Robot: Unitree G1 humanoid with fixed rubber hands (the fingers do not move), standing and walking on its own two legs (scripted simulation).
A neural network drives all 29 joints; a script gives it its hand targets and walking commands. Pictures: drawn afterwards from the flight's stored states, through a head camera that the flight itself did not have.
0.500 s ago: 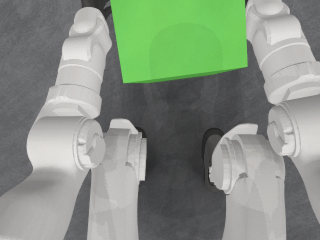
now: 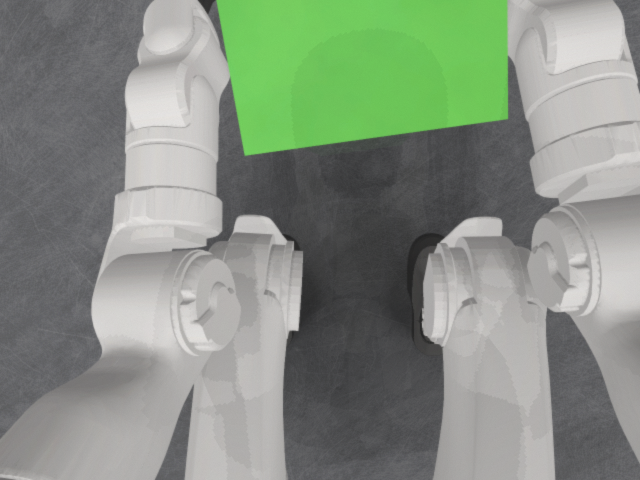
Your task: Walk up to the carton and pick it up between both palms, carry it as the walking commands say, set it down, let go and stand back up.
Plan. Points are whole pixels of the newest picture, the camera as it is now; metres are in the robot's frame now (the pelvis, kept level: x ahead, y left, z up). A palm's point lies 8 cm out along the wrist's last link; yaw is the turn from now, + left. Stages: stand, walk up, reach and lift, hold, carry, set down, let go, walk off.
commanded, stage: reach and lift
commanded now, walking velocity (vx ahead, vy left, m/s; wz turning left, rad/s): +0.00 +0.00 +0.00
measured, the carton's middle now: out of the picture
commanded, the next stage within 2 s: none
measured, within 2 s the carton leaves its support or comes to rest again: neither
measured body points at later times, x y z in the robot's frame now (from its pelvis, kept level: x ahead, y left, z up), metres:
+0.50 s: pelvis -0.01 -0.01 +0.04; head +0.35 -0.03 +0.30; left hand +0.53 +0.16 -0.08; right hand +0.57 -0.13 -0.10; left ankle +0.14 +0.14 -0.36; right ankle +0.14 -0.12 -0.36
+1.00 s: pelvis -0.02 -0.01 +0.09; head +0.32 -0.03 +0.37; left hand +0.51 +0.16 -0.01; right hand +0.55 -0.13 -0.02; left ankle +0.14 +0.14 -0.36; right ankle +0.14 -0.12 -0.36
